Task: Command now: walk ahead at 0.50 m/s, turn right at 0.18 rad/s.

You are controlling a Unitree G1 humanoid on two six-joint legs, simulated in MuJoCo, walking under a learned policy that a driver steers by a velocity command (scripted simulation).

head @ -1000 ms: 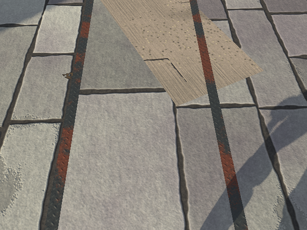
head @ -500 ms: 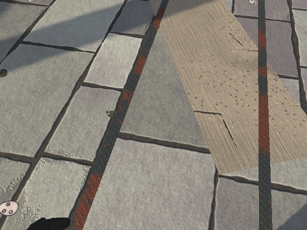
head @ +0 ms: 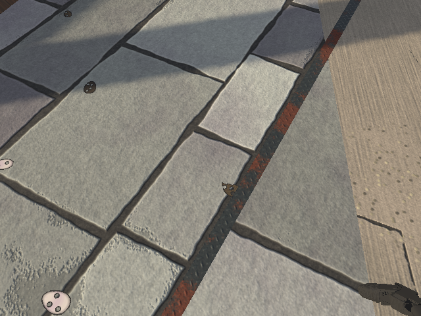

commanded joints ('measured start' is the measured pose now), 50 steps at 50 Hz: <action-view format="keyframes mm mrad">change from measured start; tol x32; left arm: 1 -109 132 25 -124 -12 -36 3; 19 -363 32 15 -247 17 28 -50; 24 71 283 123 -163 9 49 -10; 50 100 104 33 -250 -10 17 33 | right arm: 1 275 -161 -59 33 4 -12 -12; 42 -138 -113 -35 3 14 -58 -12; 50 275 -220 -85 84 6 -68 -12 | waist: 1 -154 97 -203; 18 -124 44 56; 25 -1 -254 -405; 50 -114 247 -306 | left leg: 1 604 324 -415 -287 100 194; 17 495 272 120 -452 285 103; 22 548 254 189 -54 881 38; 23 418 208 205 188 782 -3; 25 -214 -83 -43 802 -433 -95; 26 -327 -23 -163 826 -370 -69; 40 -50 -6 -101 -26 265 -122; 47 285 8 -133 -173 124 -14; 50 780 404 -864 -314 -393 208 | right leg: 1 -555 -50 90 293 82 -20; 19 -489 -33 -42 -322 426 -68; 23 77 123 -102 -411 377 -179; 25 571 -281 850 -641 198 -460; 33 5 -100 320 -753 625 -303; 45 64 -90 423 -592 422 -193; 50 -591 85 207 310 -55 -28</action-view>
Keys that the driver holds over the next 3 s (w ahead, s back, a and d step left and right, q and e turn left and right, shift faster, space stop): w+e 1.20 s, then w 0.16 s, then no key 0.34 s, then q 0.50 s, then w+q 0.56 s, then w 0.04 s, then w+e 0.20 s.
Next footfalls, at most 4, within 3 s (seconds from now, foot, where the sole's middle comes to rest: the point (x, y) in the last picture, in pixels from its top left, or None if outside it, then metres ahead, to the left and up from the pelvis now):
0.46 right None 0.39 -0.18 -0.76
0.96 left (259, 231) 0.72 -0.10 -0.76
1.46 right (372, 227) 0.76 -0.49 -0.76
1.86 left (321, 181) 0.95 -0.34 -0.76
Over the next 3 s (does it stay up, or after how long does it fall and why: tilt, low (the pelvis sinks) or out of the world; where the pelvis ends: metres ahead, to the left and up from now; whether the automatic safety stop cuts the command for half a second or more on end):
stays up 1.07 -0.39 0.02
